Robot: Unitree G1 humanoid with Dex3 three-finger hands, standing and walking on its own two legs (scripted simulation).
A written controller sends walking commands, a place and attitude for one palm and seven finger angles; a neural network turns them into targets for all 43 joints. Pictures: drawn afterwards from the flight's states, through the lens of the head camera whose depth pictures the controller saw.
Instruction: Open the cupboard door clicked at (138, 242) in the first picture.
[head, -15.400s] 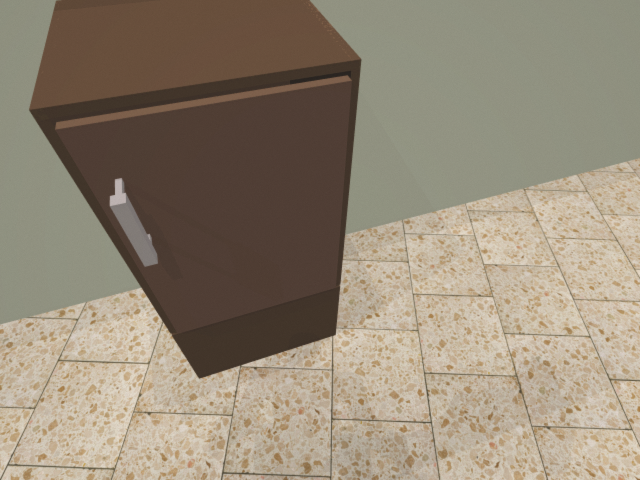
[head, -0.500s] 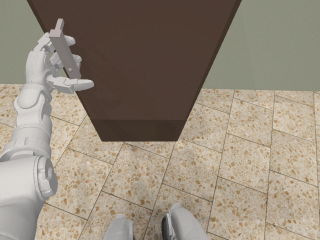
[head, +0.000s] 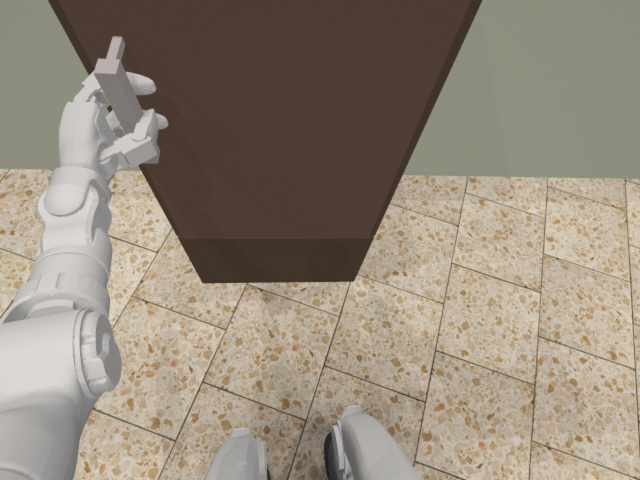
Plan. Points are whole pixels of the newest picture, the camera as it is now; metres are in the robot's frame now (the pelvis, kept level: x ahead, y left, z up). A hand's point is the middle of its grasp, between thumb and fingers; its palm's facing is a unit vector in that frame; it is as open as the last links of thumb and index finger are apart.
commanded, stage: pull the door open along its arc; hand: left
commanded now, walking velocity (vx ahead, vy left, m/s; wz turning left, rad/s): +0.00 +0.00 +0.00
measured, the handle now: (134, 105) +0.57 +0.18 +0.07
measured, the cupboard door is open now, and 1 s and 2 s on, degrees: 0 42 40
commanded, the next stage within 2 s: open thumb and fingers to let go in 0.94 s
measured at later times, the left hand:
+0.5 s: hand (153, 208) +0.42 +0.15 +0.08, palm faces -0.10 -1.00 +0.01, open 6.1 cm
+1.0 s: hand (258, 334) +0.27 +0.04 +0.08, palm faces +0.31 -0.95 +0.01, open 6.3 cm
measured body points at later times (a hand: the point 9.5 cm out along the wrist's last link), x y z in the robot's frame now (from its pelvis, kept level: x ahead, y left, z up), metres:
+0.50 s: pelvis +0.02 +0.00 +0.02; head +0.10 +0.00 +0.46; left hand +0.41 +0.20 +0.08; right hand +0.08 -0.26 -0.09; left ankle -0.01 +0.10 -0.66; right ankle +0.04 -0.11 -0.66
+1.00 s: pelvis +0.01 -0.04 +0.02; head +0.04 -0.05 +0.47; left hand +0.25 +0.09 +0.08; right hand +0.21 -0.23 -0.06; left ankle -0.01 +0.10 -0.66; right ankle +0.04 -0.11 -0.66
